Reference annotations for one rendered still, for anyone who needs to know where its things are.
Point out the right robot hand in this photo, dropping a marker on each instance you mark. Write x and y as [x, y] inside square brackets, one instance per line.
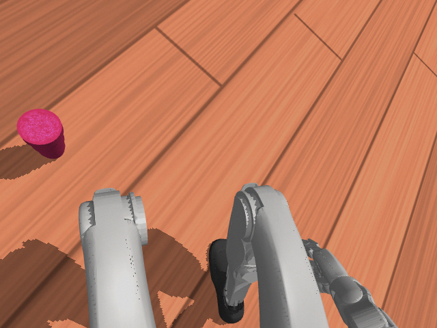
[326, 268]

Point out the right robot arm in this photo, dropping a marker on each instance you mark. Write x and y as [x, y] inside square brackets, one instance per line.
[356, 305]

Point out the cup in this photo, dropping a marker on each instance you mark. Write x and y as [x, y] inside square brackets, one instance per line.
[43, 131]

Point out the right robot foot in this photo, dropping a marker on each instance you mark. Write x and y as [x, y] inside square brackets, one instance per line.
[218, 270]

